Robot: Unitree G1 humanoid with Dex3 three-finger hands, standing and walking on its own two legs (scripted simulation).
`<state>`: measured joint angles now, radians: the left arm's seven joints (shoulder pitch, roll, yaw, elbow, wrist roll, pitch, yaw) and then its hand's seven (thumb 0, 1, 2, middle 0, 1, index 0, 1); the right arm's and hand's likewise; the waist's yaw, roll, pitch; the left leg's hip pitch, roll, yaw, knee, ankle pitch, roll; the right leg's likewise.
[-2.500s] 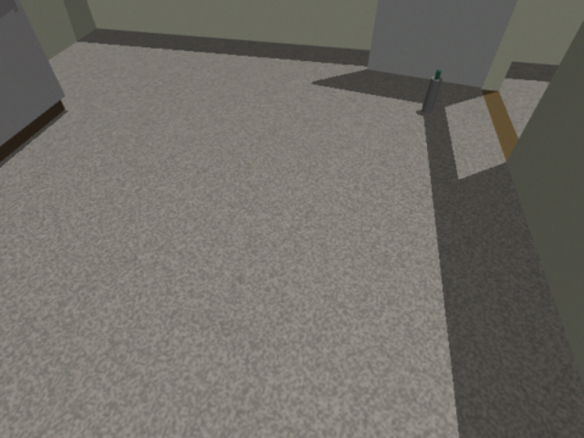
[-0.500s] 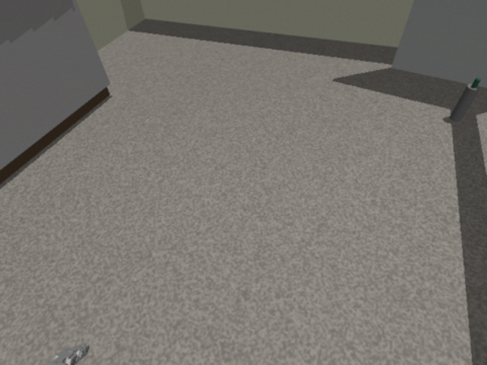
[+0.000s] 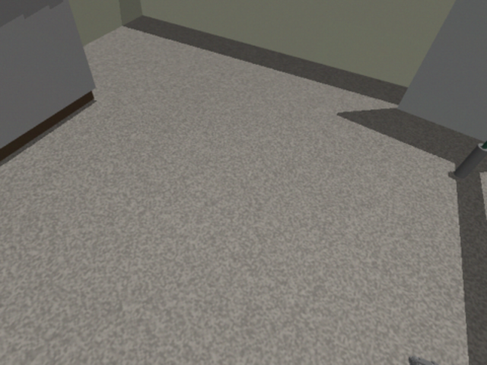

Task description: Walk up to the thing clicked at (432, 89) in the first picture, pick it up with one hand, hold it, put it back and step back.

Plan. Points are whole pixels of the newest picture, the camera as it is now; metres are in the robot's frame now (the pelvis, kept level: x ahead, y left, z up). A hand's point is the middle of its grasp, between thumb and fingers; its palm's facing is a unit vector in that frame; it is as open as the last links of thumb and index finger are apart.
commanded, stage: walk up
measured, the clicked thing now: (474, 158) +1.34 -1.32 -0.63
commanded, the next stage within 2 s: none
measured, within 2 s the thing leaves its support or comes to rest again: neither
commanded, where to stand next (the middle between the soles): +0.74 -0.04 m, yaw +0 degrees
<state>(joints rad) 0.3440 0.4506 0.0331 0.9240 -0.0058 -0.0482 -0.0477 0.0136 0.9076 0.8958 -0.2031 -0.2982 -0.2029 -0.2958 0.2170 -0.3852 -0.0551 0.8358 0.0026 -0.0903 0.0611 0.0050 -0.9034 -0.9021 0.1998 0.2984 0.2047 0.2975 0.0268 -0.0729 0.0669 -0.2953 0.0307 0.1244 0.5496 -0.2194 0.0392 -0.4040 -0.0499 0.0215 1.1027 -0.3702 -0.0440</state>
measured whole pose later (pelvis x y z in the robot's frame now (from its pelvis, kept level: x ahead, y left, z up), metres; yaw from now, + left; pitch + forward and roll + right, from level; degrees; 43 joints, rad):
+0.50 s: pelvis +0.22 -0.06 +0.01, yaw -1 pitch -2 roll +1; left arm 0.25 0.38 0.03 0.84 0.00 -0.09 -0.05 0.01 0.90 0.90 -0.21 -0.30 -0.21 -0.30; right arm 0.29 -0.43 -0.05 0.89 0.00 -0.04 0.06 0.01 -0.91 -0.90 0.20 0.30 0.20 0.30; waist 0.01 0.06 0.08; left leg -0.46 0.07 0.00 1.02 -0.33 0.02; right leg -0.25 -0.04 -0.10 0.52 -0.23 -0.04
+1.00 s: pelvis +0.41 -0.04 +0.01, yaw -3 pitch -3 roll +1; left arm 0.32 0.43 0.04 0.88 0.00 -0.02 -0.06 0.01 0.91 0.90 -0.20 -0.30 -0.20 -0.30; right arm 0.29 -0.40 -0.05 0.83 -0.01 -0.07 0.06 0.01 -0.90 -0.90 0.20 0.30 0.21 0.30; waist 0.01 -0.05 0.08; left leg -0.18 0.04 0.15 0.49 -0.26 0.03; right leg -0.50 -0.12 -0.02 0.89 -0.28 -0.01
